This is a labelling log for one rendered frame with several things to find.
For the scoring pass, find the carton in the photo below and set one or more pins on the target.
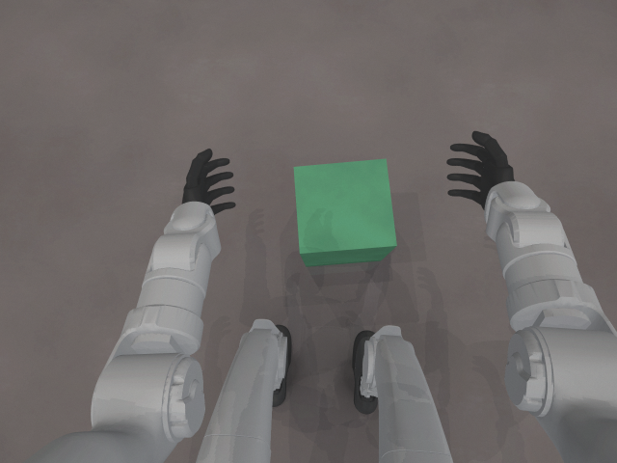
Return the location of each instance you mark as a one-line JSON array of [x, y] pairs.
[[344, 212]]

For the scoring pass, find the robot shin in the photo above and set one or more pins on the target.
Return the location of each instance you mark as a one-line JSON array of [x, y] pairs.
[[386, 330], [265, 324]]

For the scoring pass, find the left robot forearm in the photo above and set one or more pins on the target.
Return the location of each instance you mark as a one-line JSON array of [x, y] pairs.
[[167, 318]]

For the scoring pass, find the right robot forearm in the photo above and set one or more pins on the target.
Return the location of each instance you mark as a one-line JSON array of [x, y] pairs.
[[544, 285]]

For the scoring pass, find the robot left shin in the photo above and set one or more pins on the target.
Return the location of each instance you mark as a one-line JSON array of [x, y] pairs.
[[265, 324]]

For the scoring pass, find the left robot upper arm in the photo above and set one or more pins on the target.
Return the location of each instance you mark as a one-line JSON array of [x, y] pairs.
[[144, 405]]

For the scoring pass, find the robot left hand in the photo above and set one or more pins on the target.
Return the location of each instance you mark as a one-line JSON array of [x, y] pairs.
[[197, 184]]

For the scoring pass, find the right robot upper arm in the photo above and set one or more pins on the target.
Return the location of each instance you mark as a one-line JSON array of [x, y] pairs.
[[567, 379]]

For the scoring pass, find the robot right shin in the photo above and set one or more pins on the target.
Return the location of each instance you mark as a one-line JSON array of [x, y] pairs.
[[386, 330]]

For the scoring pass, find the robot right hand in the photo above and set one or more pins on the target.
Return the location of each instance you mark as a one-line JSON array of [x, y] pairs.
[[494, 168]]

